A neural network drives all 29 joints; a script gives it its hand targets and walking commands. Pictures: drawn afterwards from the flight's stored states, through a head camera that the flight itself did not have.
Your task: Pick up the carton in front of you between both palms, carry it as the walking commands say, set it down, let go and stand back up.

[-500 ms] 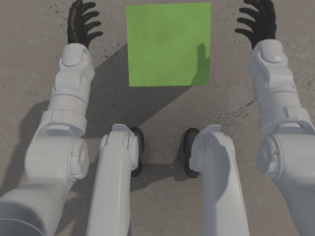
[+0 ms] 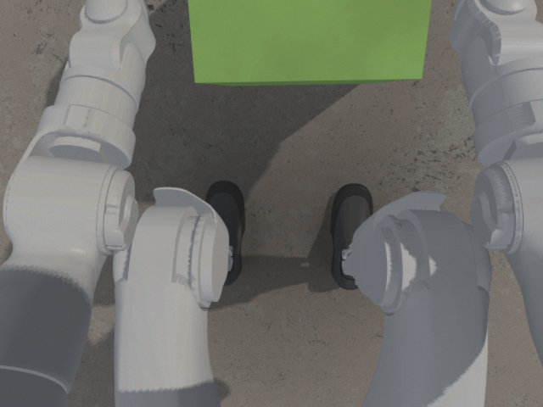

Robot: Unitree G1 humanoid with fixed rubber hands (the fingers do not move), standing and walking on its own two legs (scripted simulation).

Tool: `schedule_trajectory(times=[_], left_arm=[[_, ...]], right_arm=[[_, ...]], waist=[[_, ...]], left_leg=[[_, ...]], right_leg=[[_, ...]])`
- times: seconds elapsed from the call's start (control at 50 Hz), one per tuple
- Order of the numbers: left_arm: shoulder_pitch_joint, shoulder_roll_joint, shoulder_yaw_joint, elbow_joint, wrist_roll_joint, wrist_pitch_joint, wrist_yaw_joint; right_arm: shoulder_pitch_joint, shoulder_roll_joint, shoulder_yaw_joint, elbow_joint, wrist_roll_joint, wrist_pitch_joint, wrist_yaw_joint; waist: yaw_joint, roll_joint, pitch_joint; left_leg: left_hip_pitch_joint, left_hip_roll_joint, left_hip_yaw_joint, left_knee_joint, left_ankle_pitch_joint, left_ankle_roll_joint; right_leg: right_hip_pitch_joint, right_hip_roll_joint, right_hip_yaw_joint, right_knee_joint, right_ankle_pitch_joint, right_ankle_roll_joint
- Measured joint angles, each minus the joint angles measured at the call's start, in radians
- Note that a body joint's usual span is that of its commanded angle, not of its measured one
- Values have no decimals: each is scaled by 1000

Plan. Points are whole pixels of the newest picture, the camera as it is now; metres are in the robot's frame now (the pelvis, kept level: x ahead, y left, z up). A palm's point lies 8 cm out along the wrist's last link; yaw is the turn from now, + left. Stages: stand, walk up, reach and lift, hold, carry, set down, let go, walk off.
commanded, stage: reach and lift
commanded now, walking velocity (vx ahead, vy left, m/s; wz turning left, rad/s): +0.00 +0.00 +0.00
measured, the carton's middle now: out of the picture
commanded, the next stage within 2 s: none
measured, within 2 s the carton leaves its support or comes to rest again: leaves its support in 0.74 s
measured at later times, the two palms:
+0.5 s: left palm out of the picture +0.54 +0.14 -0.17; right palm out of the picture +0.54 -0.16 -0.17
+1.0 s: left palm out of the picture +0.52 +0.13 -0.05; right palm out of the picture +0.52 -0.17 -0.05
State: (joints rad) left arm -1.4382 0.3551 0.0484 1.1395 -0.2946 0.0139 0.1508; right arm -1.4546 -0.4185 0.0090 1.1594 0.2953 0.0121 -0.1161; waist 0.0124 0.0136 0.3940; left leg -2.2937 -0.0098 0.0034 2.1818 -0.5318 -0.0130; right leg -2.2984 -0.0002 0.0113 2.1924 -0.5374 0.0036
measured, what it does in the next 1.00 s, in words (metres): stands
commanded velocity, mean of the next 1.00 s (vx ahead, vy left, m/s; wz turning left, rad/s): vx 0.00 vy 0.00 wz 0.00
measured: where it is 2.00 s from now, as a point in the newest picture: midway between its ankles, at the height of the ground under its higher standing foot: (285, 252)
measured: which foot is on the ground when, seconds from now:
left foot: down 0.00-1.00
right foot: down 0.00-1.00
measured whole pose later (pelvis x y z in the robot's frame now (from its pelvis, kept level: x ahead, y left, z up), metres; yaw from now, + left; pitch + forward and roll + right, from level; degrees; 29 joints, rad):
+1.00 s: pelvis +0.00 +0.01 +0.03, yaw -2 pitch +39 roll +1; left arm -1.13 0.09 0.35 0.80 0.00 0.27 0.14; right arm -1.18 -0.16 -0.27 0.87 0.01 0.27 -0.13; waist 0.00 0.01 0.01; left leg -2.22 -0.04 -0.02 2.10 -0.56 -0.03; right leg -2.23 0.04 0.03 2.09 -0.54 0.02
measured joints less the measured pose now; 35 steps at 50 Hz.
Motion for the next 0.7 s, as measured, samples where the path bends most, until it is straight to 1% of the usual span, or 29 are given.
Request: schedule_trajectory(times=[0.06,0.1,0.2,0.28,0.38,0.42,0.46,0.52,0.6,0.66,0.7], left_arm=[[16,2,-15,-27,-24,-2,5],[36,-6,-18,-38,-27,-1,4],[67,-41,12,-15,14,-3,-5],[68,-59,35,1,49,-10,-8],[33,-74,3,12,37,-16,-3],[8,-88,-9,20,34,-17,0],[-9,-96,-2,30,36,-20,25],[-24,-99,8,48,36,-28,40],[-53,-106,64,69,86,6,27],[-43,-110,103,38,117,47,19],[-35,-107,100,19,120,69,16]], right_arm=[[17,0,19,-30,12,2,-5],[29,12,15,-38,4,5,-6],[41,45,-23,8,-39,3,2],[38,55,-38,34,-52,-3,8],[15,67,-4,37,-36,-11,6],[0,79,0,38,-36,-17,-12],[-13,82,3,44,-36,-20,-27],[-38,85,11,73,-35,-23,-39],[-76,88,-22,110,-73,7,-30],[-72,93,-50,90,-102,42,-24],[-55,97,-56,55,-104,68,-28]], waist=[[5,2,-4],[4,3,-22],[-2,-1,-78],[-2,-4,-96],[1,-2,-78],[1,0,-65],[1,1,-54],[2,-1,-44],[3,-3,-39],[3,-7,-43],[3,-6,-48]], left_leg=[[3,-2,0,17,-12,-3],[5,-5,-1,20,-19,-4],[6,-8,-3,5,-25,-5],[5,-5,-3,-13,-19,-3],[7,-3,-1,-26,-8,0],[10,-4,0,-28,-4,1],[14,-4,0,-29,-2,1],[20,-1,-1,-29,0,1],[18,1,-1,-16,1,0],[10,1,-1,2,0,-2],[3,-3,-3,14,-2,-5]], right_leg=[[3,-2,0,19,-14,-2],[6,-5,-1,23,-24,-3],[9,-7,-3,8,-32,-4],[7,-4,-3,-12,-23,-2],[9,-2,0,-26,-10,1],[12,-2,0,-28,-7,1],[17,-2,0,-29,-5,1],[20,1,0,-30,-1,0],[15,5,0,-16,4,-2],[4,8,2,2,4,-3],[-3,9,1,14,4,-3]])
